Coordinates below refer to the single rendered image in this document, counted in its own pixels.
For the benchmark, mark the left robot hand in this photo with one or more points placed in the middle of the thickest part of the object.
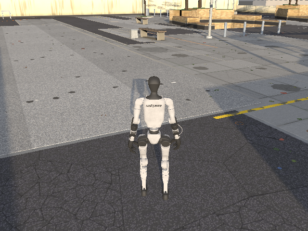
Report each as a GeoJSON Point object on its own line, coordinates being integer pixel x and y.
{"type": "Point", "coordinates": [131, 147]}

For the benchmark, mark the robot left forearm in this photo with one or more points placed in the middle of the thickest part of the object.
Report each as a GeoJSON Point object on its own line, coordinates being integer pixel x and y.
{"type": "Point", "coordinates": [133, 131]}

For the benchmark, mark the robot right forearm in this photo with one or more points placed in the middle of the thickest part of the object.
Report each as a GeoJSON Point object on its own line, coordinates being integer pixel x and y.
{"type": "Point", "coordinates": [175, 130]}

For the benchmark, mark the right robot hand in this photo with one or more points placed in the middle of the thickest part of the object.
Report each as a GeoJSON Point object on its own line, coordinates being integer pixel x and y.
{"type": "Point", "coordinates": [177, 144]}

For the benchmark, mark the right robot thigh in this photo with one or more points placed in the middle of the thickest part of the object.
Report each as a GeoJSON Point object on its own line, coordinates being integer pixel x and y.
{"type": "Point", "coordinates": [165, 146]}

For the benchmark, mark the right robot upper arm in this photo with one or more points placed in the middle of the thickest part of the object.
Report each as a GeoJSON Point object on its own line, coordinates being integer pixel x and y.
{"type": "Point", "coordinates": [171, 110]}

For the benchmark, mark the robot head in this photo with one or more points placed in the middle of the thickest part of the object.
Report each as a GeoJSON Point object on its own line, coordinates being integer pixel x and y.
{"type": "Point", "coordinates": [154, 83]}

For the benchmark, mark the left robot upper arm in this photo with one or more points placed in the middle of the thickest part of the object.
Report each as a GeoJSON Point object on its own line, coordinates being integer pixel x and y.
{"type": "Point", "coordinates": [137, 110]}

